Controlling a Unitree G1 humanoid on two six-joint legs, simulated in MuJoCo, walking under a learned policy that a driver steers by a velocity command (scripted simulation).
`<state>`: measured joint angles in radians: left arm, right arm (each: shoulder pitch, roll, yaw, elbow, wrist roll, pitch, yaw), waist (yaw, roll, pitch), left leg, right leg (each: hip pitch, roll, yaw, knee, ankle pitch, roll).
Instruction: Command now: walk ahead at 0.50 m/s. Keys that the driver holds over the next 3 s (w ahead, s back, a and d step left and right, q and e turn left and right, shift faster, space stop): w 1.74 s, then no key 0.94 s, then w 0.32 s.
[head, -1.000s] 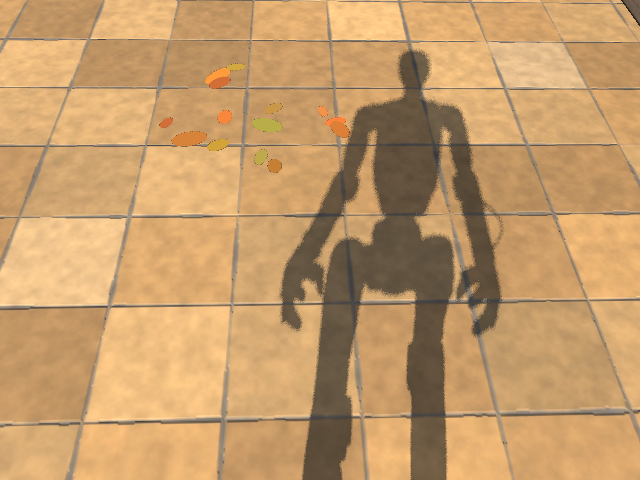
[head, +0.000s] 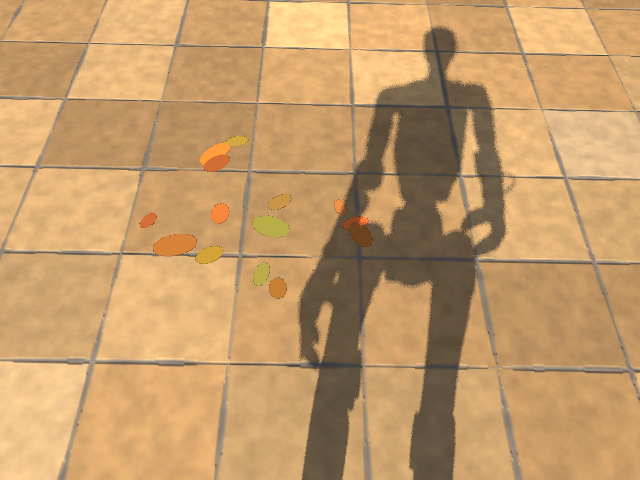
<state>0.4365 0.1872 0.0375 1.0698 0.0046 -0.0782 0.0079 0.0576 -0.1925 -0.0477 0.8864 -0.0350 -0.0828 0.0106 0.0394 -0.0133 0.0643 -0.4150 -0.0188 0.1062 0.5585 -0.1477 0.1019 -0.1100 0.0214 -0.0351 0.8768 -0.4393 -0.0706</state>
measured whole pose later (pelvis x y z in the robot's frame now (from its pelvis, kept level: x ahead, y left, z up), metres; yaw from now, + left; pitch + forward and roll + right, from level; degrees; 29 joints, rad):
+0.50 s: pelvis +0.26 -0.02 +0.00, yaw +0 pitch +1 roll +1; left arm 0.00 0.18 0.03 0.87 0.02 -0.06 -0.02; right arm 0.48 -0.18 -0.04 1.08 -0.02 -0.09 -0.01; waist -0.06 -0.01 0.05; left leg 0.13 -0.05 0.08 0.27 -0.40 0.04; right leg -0.47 -0.01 -0.09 0.53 -0.12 -0.10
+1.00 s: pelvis +0.51 -0.03 +0.01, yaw +0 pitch +1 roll -1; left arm 0.47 0.17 0.03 1.07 0.02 -0.10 0.01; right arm 0.03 -0.19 -0.03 0.89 -0.02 -0.04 0.03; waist 0.07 0.03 0.04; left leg -0.57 0.07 0.06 0.62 -0.05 0.05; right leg 0.10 0.08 -0.08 0.17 -0.29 -0.07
